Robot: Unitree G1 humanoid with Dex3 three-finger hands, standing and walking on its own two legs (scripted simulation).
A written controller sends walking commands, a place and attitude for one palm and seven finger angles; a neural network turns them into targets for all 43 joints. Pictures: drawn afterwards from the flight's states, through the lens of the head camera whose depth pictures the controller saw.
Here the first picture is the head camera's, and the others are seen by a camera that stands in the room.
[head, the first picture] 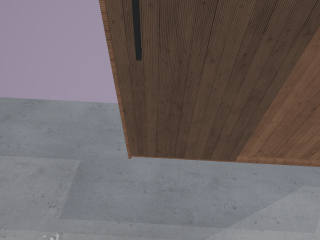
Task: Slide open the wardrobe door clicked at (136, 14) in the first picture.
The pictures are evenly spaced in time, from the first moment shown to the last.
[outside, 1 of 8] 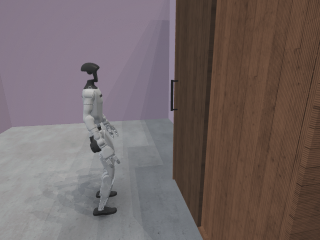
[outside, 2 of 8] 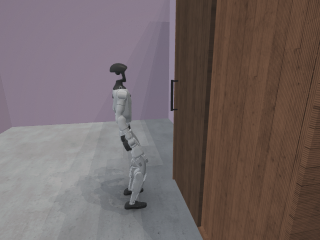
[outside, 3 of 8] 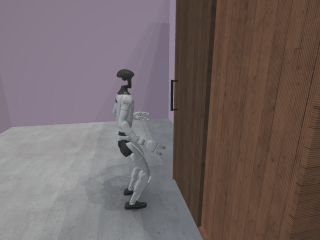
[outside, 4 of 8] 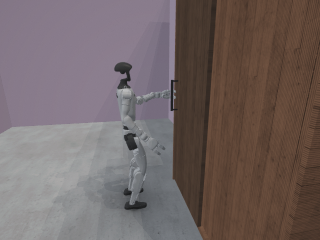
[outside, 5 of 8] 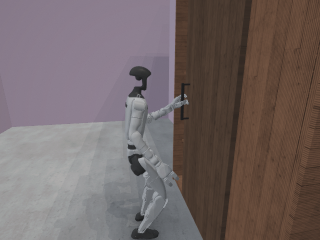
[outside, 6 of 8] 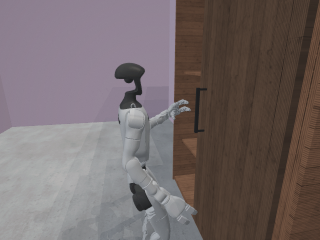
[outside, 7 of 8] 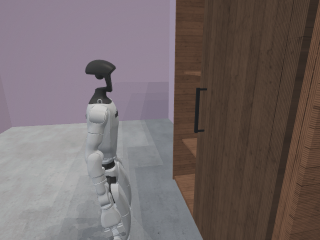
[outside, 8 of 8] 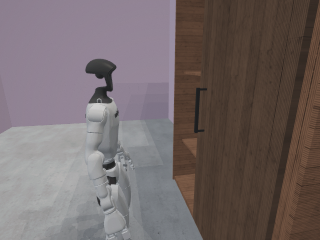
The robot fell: no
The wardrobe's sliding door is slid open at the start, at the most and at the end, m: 0.00 0.64 0.64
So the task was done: yes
